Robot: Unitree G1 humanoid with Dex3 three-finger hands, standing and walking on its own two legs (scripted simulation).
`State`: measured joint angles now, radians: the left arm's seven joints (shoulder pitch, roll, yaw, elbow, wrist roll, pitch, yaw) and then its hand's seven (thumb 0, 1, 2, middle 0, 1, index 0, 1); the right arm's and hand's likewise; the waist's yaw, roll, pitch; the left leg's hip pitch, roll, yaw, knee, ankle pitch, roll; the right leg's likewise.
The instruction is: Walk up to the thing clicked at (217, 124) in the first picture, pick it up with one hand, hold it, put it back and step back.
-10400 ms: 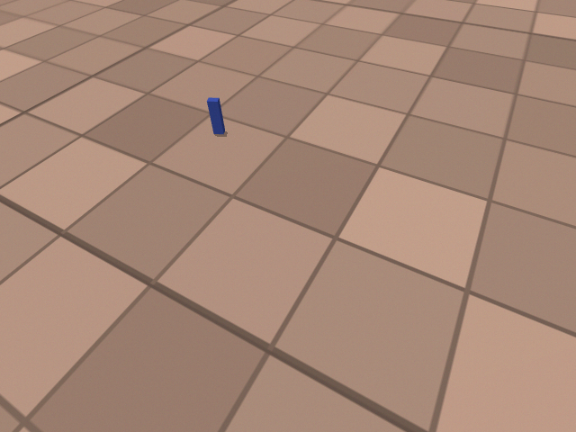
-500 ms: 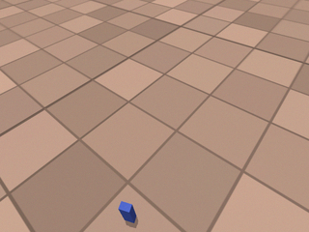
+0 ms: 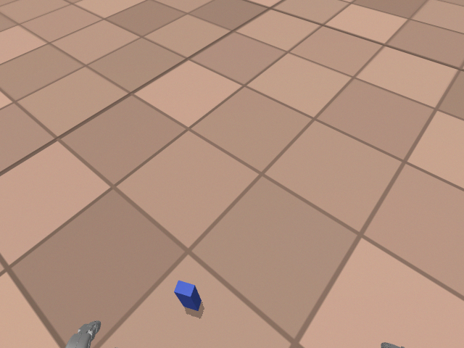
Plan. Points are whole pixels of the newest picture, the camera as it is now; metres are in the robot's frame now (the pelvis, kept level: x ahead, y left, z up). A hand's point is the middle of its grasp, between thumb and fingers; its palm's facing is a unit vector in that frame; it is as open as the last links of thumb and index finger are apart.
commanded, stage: go down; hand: left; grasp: from the side
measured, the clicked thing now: (188, 296) +0.38 +0.20 -0.66
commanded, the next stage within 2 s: none
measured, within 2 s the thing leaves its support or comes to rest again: neither
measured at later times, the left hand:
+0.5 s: hand out of the picture +0.16 +0.27 -0.18, palm faces +0.04 -0.95 -0.32, open 16.9 cm
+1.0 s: hand out of the picture +0.14 +0.29 -0.19, palm faces +0.07 -0.95 -0.31, open 16.9 cm
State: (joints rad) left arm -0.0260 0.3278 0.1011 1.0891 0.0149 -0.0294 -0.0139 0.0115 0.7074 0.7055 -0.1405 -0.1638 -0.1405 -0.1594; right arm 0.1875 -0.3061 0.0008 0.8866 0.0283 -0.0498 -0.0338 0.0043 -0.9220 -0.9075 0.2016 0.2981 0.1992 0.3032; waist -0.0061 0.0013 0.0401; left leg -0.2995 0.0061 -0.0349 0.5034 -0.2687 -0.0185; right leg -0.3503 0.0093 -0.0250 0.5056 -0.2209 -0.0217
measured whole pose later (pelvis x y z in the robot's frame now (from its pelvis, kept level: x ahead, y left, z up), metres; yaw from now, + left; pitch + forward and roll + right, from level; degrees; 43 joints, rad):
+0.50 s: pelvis +0.01 +0.03 -0.05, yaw -1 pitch +13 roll -2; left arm 0.24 0.32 0.17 0.48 0.03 0.24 -0.04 0.00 -0.40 0.03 -0.08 -0.03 -0.07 -0.03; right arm 0.23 -0.25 -0.01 0.58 0.02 -0.13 -0.06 0.01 -0.81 -0.88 0.20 0.30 0.20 0.30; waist -0.03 0.01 -0.10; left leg -0.70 0.00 -0.03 0.98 -0.51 0.01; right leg -0.73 0.00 -0.02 0.92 -0.42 0.01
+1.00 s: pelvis +0.00 +0.03 -0.09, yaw +0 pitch +17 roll -3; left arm 0.38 0.33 0.21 0.22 -0.02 0.33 -0.04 0.00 -0.40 0.05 -0.07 -0.01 -0.06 -0.01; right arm 0.27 -0.23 0.02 0.50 0.01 -0.17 -0.09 0.01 -0.83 -0.88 0.21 0.30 0.20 0.30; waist -0.04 0.01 -0.15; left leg -0.91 0.00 -0.05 1.18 -0.58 0.02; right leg -0.92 0.00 -0.04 1.10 -0.48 0.01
